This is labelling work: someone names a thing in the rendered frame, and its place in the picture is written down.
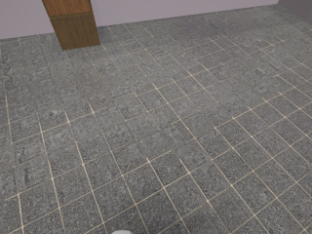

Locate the cupboard door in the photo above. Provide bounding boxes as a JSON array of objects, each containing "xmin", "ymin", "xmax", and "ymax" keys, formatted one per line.
[{"xmin": 44, "ymin": 0, "xmax": 91, "ymax": 17}]

